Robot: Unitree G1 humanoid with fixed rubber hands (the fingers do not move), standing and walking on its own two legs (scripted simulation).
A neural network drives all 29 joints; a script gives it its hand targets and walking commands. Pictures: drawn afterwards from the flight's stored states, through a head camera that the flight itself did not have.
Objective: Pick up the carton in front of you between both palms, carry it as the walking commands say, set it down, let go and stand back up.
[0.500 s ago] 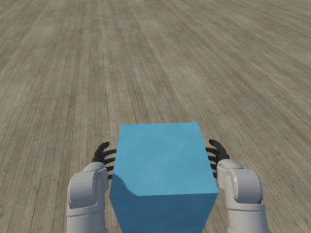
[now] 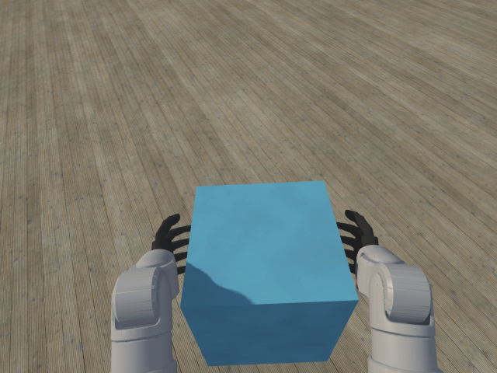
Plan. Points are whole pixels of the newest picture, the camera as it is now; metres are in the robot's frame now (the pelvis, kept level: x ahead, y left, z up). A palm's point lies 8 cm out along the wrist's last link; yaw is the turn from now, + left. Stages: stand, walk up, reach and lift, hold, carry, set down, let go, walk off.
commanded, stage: carry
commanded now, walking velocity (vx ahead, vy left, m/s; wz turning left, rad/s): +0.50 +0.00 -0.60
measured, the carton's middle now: (263, 276) +0.27 +0.01 -0.01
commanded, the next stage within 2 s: none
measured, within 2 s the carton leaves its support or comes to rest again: neither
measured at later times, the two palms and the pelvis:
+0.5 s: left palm (172, 122) +0.59 +0.20 +0.07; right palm (308, 118) +0.59 -0.10 +0.07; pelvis +0.33 +0.05 +0.00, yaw +1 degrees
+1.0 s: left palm (166, 65) +0.82 +0.26 +0.08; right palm (268, 48) +0.93 -0.02 +0.07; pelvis +0.64 +0.03 +0.01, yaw +21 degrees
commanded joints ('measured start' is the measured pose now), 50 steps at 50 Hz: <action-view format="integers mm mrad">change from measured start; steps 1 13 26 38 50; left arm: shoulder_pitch -513 -377 -511 -422 -465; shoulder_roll -985 -852 -993 -889 -986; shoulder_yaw -736 -690 -734 -726 -719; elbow -153 -184 -131 -149 -155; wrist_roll -466 -382 -433 -425 -453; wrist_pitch -38 -22 -34 -5 -69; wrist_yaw -276 -236 -251 -249 -266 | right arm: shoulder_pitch -484 -447 -541 -394 -510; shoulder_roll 997 853 967 859 960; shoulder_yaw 737 751 742 706 781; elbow -99 -177 -134 -114 -144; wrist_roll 405 446 457 391 438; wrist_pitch -51 -17 -39 -15 -59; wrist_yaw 245 256 267 241 246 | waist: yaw -19 -11 -37 -51 -8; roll -103 -128 40 116 -200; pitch -340 -195 -336 -239 -268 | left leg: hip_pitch -157 -157 372 454 -200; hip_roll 2 -94 68 -4 -75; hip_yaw -31 104 -251 -190 0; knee -156 -669 -988 -870 -329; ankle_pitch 42 415 333 695 140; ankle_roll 12 103 291 244 115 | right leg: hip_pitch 357 498 -223 -148 391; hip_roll -272 -271 -160 -107 -414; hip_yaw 330 93 141 42 163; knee -181 -182 525 6 -287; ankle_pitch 332 535 -133 92 79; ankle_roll -116 -12 157 194 27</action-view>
